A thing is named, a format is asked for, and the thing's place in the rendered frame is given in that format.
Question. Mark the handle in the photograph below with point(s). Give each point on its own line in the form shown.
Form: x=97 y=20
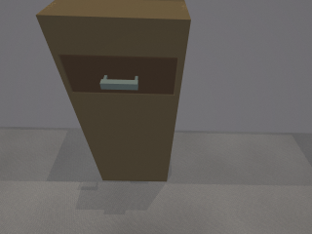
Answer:
x=118 y=84

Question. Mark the drawer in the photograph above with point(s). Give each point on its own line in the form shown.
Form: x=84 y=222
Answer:
x=155 y=75

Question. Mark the cabinet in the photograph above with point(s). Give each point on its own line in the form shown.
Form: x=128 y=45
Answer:
x=130 y=135

